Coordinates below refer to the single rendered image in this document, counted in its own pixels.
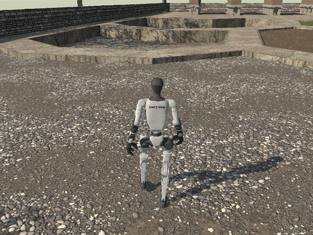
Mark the right robot foot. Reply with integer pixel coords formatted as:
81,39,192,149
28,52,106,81
160,195,167,208

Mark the right robot forearm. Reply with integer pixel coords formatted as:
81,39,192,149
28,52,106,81
175,119,183,137

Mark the robot left upper arm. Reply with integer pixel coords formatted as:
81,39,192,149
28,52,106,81
134,98,147,126

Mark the robot left hand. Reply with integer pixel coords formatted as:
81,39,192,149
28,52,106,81
126,142,137,155

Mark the robot right hand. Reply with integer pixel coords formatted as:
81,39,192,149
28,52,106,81
172,135,183,145

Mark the left robot forearm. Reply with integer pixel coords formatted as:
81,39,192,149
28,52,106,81
128,119,138,143

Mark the humanoid robot head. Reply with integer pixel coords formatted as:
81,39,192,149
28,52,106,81
149,77,165,101

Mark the robot right upper arm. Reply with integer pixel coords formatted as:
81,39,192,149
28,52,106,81
167,99,180,126

